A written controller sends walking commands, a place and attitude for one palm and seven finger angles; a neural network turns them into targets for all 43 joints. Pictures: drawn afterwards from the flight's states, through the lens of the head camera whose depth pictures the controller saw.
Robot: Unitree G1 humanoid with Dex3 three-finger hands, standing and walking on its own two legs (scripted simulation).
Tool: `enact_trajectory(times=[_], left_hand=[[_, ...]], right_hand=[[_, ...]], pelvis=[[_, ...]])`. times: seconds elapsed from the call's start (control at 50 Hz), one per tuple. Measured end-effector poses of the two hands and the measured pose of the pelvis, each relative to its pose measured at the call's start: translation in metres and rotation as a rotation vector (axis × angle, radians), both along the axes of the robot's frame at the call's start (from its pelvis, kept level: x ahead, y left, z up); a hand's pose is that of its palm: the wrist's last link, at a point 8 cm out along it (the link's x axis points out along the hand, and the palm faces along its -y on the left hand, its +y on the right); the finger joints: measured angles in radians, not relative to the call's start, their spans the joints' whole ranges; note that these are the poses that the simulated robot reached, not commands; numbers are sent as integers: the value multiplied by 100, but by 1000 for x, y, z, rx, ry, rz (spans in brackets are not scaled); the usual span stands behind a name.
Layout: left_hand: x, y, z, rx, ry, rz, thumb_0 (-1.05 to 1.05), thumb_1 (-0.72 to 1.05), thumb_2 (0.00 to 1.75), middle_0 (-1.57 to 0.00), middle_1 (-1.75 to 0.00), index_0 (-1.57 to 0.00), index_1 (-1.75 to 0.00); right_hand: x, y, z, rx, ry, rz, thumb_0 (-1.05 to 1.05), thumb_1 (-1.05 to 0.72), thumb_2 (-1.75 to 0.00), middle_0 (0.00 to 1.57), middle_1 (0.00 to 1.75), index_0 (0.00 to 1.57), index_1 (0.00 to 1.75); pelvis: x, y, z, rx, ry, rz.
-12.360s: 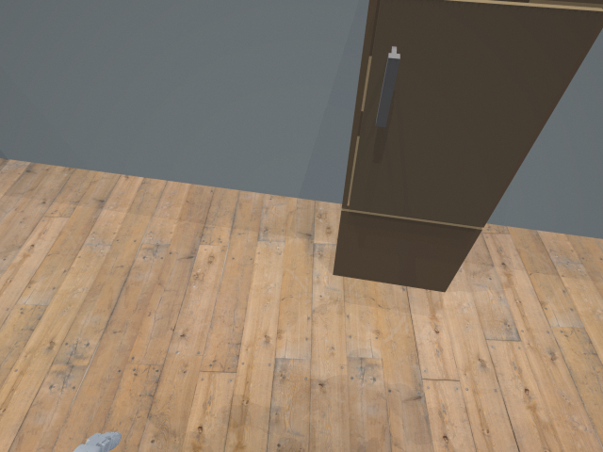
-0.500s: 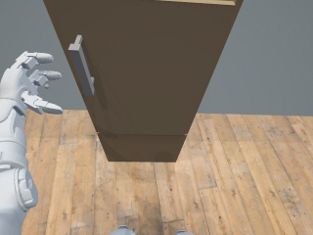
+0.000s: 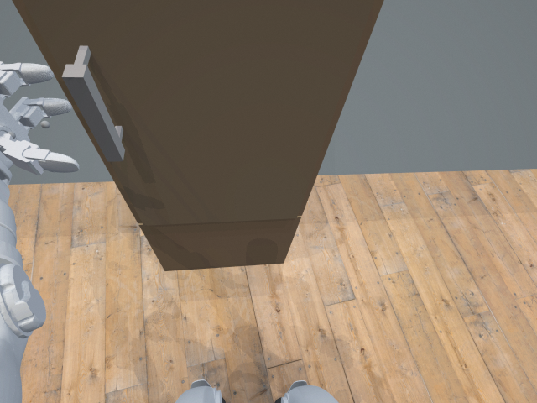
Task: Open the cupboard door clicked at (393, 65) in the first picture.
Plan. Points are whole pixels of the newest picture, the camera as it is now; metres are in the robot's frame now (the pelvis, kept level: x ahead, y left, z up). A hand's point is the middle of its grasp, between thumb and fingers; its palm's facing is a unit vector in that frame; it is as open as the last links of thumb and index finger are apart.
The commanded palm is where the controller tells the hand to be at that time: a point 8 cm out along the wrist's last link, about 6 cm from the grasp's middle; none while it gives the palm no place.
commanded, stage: move the hooked fingers beside the handle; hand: left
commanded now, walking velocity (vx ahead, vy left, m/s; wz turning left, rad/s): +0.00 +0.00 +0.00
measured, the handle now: (101, 108) +0.51 +0.21 +0.11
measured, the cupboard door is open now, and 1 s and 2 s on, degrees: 0 0 0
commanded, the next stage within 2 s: slide the fingers in behind the handle in 0.58 s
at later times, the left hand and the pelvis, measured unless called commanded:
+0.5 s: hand (39, 134) +0.47 +0.28 +0.11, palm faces +0.02 -1.00 +0.01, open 14.0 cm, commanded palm +0.45 +0.33 +0.11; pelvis +0.00 +0.01 +0.00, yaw +1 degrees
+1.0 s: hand (56, 134) +0.46 +0.25 +0.11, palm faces +0.01 -1.00 +0.01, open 14.0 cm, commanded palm +0.45 +0.30 +0.11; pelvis +0.00 +0.00 +0.00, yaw +1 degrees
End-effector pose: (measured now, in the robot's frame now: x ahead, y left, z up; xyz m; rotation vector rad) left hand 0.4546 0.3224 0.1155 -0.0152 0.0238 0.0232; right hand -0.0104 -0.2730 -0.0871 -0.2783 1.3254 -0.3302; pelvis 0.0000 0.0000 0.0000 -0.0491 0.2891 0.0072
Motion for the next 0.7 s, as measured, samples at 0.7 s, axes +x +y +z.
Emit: enact_trajectory(times=[0.7], left_hand=[[-11, 10, 2, 18, -15, 0, -1, -50, 31, -30, -119, -30, -120]], right_hand=[[32, 11, -5, 18, -56, 51, 1, -90, -90, 21, 30, 20, 30]], pelvis=[[1, 6, -1, -9, -13, 19]])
